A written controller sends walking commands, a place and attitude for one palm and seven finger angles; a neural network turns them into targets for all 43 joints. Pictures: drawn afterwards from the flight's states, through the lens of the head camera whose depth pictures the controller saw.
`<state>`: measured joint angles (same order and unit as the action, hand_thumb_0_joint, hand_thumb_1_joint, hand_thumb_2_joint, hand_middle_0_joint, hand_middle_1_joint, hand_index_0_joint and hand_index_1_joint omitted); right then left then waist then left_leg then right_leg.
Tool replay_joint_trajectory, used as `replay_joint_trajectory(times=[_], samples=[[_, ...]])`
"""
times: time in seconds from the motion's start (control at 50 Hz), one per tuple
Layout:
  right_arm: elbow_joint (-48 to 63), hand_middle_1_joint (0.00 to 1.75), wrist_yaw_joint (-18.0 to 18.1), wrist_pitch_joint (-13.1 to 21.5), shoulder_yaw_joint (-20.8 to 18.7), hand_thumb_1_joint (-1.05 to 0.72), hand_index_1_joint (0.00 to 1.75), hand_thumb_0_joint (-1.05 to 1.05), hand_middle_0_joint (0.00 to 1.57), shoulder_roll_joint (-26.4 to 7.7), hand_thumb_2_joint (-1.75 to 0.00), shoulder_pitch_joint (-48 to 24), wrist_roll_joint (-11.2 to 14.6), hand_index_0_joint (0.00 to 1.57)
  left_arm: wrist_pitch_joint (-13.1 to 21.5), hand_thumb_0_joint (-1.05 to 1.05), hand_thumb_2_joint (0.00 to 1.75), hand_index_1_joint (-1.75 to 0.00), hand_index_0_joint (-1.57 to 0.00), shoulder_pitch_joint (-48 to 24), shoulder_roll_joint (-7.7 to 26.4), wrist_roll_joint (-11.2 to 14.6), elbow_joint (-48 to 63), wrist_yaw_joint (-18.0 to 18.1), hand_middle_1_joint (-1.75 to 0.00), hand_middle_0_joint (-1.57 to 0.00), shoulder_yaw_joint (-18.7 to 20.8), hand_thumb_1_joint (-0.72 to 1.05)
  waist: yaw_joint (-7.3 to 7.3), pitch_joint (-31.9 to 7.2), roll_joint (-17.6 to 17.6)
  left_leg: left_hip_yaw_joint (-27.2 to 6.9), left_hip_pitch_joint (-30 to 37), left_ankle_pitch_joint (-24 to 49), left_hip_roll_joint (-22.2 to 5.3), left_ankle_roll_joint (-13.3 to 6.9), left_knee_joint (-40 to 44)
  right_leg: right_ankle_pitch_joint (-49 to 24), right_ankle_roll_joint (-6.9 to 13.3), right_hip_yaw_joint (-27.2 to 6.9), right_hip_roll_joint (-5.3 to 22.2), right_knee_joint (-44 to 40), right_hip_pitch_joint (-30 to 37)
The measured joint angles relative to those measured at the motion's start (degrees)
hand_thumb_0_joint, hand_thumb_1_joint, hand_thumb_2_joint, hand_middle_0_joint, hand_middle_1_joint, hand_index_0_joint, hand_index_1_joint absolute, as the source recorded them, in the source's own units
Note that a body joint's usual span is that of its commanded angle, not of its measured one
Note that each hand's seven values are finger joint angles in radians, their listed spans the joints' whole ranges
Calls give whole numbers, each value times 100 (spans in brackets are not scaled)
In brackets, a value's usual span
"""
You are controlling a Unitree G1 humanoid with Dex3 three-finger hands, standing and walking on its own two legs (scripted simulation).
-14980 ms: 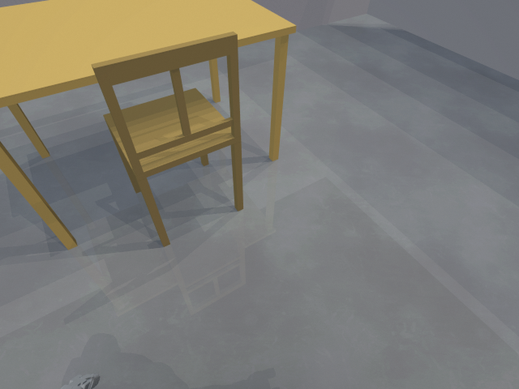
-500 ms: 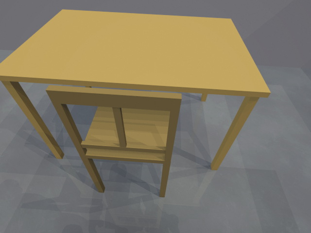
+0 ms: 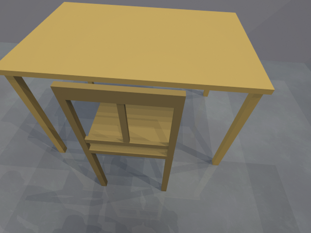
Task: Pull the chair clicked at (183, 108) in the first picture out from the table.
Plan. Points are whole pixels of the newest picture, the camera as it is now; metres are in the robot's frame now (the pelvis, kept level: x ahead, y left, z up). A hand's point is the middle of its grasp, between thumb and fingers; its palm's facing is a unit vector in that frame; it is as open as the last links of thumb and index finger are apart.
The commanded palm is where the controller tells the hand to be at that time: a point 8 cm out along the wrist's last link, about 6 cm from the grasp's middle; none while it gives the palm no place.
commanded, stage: look again from close up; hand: left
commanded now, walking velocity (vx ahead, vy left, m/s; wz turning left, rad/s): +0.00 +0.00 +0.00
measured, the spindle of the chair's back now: (123, 123) +0.50 +0.16 -0.10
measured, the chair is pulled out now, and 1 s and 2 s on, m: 0.00 0.00 0.00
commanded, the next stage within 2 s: shuffle to correct the standing spot in 0.04 s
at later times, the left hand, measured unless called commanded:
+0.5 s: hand out of the picture +0.00 +0.15 -0.19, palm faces +0.05 -0.98 -0.18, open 7.4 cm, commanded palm none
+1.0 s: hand out of the picture +0.11 +0.18 -0.18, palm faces +0.02 -0.97 -0.22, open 7.4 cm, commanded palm none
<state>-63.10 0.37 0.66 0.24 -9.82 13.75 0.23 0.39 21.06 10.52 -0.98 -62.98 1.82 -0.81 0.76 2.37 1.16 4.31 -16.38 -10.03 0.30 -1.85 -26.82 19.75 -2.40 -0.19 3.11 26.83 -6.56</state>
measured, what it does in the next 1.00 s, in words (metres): steps on the spot: right foot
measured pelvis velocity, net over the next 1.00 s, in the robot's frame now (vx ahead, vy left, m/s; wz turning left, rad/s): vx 0.05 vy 0.00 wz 0.00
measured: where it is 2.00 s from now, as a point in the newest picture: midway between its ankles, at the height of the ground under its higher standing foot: outside the picture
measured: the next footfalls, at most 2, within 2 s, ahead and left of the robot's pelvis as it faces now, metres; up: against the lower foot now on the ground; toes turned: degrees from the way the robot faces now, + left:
right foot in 0.70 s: +0.07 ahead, -0.14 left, +0.00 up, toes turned -2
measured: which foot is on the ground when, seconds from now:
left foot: down 0.00-1.00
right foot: down 0.00-0.58, up 0.60-0.68, down 0.70-1.00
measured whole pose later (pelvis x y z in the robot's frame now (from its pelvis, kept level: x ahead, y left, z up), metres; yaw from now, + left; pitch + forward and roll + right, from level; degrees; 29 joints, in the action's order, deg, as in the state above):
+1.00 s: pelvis +0.05 +0.00 -0.01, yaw +0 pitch -1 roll +0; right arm -55.1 1.0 -0.5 -2.0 -10.7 10.0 -0.3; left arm -0.2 13.7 10.0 -1.0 -55.5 3.3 0.6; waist -0.3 3.2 0.9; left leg 4.9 -15.6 -19.4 -0.3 -1.7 -36.8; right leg 21.8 -1.5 2.2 3.0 36.8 -13.5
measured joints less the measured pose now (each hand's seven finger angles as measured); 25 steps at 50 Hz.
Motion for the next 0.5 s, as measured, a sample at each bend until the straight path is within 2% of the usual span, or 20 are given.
replay_joint_trajectory(times=[0.22,0.38,0.5], samples=[[-97,30,21,6,1,-92,30,1,20,15,-90,-141,-14,20,52,0,90,-30,-20,-119,-156,-7,-39,-7,-30,-20,-29,91,5,-38,49,-25,55,-74,-48,69,-28,61,62,19,-50,-10,74],[-80,30,-15,-33,-61,-92,30,1,20,76,-90,112,-77,20,48,0,90,-30,-20,-16,-128,-37,-22,-99,-30,-20,78,91,-18,-188,65,-64,-103,-511,-94,124,-518,444,160,48,-87,328,5],[-107,30,18,49,-43,-91,30,1,20,102,-90,215,-81,19,140,0,90,-30,-20,178,-127,-33,-55,-63,-30,-20,179,91,-5,-135,39,-101,-154,-1032,-187,148,-1094,743,173,91,-164,454,176]])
